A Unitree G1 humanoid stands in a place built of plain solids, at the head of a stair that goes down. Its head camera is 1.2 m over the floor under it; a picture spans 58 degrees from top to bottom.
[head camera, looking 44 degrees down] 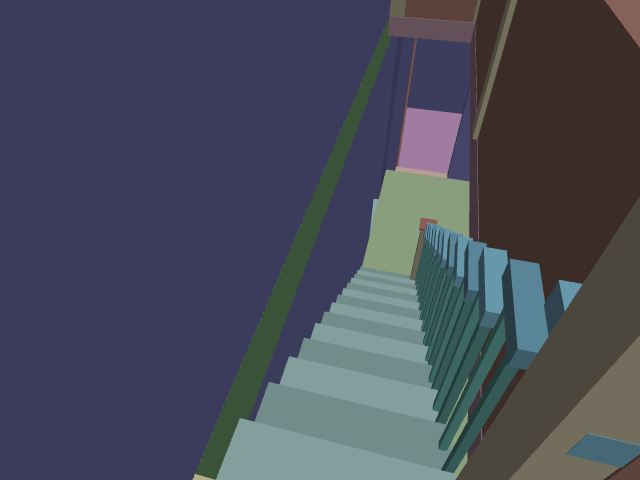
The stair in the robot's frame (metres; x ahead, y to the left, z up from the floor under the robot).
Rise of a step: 0.20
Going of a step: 0.24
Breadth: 0.71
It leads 14 degrees to the right of straight ahead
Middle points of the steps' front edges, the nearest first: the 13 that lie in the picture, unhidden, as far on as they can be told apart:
0.53 -0.08 -0.19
0.76 -0.14 -0.39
0.99 -0.20 -0.58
1.22 -0.26 -0.78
1.45 -0.32 -0.98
1.68 -0.37 -1.17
1.91 -0.43 -1.37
2.14 -0.49 -1.56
2.37 -0.55 -1.76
2.60 -0.61 -1.96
2.83 -0.67 -2.15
3.06 -0.72 -2.35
3.29 -0.78 -2.54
